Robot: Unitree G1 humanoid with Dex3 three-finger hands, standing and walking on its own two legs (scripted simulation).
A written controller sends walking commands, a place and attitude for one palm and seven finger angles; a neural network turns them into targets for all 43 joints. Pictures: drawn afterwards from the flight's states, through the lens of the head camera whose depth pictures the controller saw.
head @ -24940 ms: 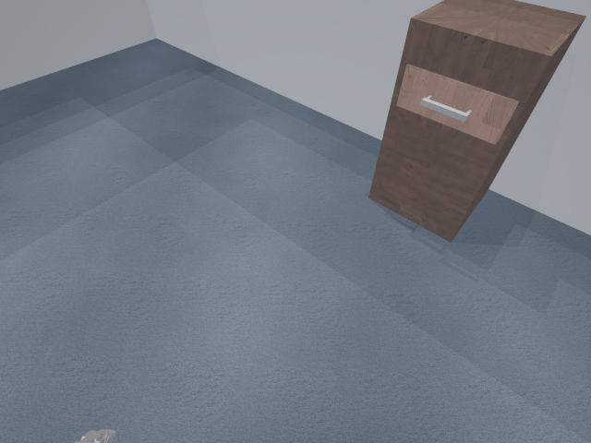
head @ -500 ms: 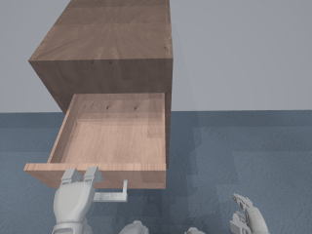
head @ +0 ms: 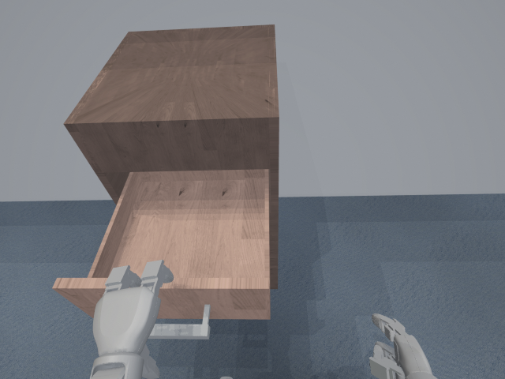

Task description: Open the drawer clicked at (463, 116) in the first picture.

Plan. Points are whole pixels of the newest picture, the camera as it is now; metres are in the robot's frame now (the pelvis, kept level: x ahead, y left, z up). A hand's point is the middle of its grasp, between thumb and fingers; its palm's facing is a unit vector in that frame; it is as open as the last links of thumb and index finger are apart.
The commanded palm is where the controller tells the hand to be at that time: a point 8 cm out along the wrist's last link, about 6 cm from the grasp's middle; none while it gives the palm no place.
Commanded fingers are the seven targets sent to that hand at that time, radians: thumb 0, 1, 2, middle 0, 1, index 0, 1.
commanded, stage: lift the hand off the handle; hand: left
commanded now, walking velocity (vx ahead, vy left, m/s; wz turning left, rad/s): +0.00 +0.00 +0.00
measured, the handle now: (167, 320) +0.25 +0.20 -0.12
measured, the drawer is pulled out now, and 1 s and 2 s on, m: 0.28 0.28 0.28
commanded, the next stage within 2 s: draw the hand back to the body in 0.58 s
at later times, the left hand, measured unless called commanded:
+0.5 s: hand (133, 311) +0.21 +0.20 +0.02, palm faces +0.03 -0.13 -0.99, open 13.8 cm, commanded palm +0.19 +0.20 +0.08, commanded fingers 0.00 -0.50 0.30 -0.30 -1.20 -0.30 -1.20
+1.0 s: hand (111, 309) +0.21 +0.22 +0.06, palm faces +0.04 -0.13 -0.99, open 13.8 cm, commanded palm +0.18 +0.22 +0.12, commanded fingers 0.00 -0.50 0.30 -0.30 -1.20 -0.30 -1.20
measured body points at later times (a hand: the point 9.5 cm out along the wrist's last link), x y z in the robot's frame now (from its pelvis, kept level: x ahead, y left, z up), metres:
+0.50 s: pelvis +0.01 -0.01 +0.02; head +0.03 -0.05 +0.46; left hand +0.21 +0.21 +0.08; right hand +0.21 -0.24 -0.08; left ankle +0.01 +0.10 -0.69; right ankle +0.00 -0.10 -0.69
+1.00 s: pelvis +0.02 +0.00 +0.02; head +0.03 -0.04 +0.47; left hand +0.20 +0.22 +0.11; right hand +0.22 -0.23 -0.07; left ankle +0.01 +0.10 -0.69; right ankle +0.00 -0.10 -0.69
